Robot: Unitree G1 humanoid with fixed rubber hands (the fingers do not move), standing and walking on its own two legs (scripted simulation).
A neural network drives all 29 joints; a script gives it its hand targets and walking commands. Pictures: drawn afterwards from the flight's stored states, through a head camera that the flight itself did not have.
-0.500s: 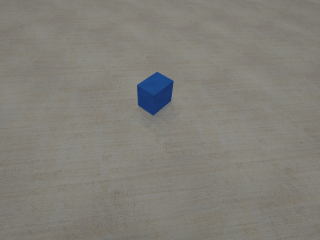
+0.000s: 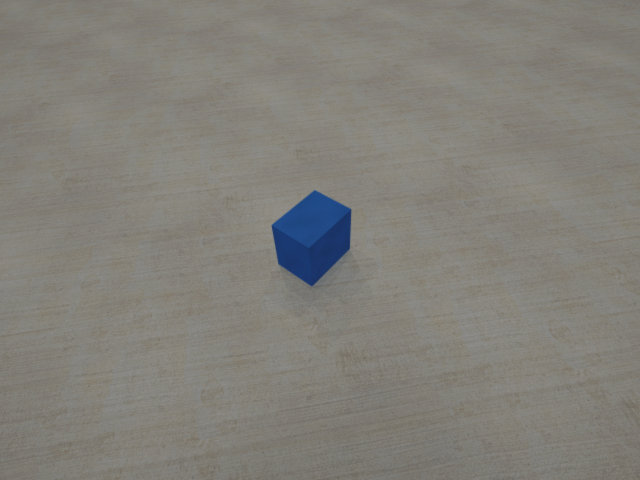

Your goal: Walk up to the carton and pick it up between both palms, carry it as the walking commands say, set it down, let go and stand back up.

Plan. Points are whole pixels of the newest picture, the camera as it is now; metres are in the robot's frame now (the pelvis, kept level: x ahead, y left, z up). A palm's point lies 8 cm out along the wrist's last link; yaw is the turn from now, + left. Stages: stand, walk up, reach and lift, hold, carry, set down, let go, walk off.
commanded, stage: walk up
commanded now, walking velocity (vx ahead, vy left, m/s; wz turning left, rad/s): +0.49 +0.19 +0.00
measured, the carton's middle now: (313, 237) +1.09 +0.02 -0.65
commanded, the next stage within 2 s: none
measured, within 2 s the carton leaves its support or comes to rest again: neither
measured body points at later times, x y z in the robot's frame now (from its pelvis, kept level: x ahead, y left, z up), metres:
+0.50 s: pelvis +0.25 +0.05 +0.00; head +0.28 +0.06 +0.45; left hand +0.39 +0.29 -0.13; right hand +0.25 -0.20 -0.14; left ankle +0.17 +0.18 -0.73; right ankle +0.29 -0.09 -0.69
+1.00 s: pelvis +0.48 +0.06 -0.01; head +0.51 +0.07 +0.44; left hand +0.46 +0.32 -0.16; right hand +0.54 -0.19 -0.15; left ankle +0.55 +0.20 -0.74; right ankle +0.39 -0.09 -0.73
